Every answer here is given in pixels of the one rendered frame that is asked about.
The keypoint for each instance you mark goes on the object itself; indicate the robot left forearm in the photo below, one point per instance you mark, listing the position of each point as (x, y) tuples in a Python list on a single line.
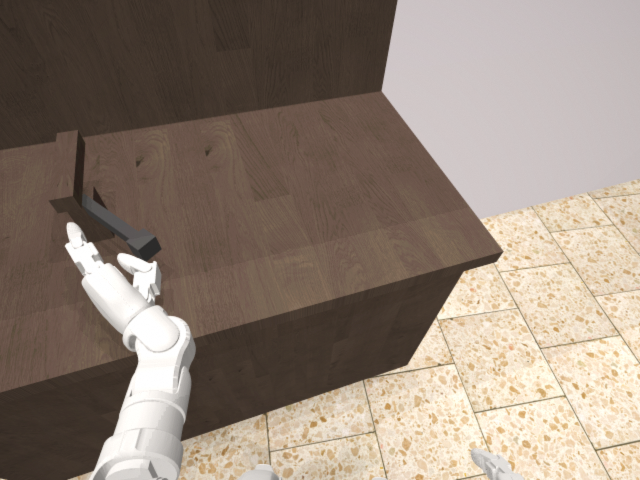
[(146, 441)]

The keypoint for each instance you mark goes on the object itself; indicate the right robot hand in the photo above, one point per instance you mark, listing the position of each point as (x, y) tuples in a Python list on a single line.
[(496, 467)]

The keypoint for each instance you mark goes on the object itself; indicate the left robot hand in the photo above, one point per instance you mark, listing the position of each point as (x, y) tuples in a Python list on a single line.
[(115, 298)]

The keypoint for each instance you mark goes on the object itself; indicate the counter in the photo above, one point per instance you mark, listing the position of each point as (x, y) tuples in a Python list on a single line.
[(308, 239)]

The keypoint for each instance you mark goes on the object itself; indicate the tap lever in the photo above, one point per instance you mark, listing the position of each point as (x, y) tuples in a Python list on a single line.
[(142, 243)]

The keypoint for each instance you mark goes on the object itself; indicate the left robot shin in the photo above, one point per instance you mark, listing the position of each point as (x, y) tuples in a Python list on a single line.
[(264, 467)]

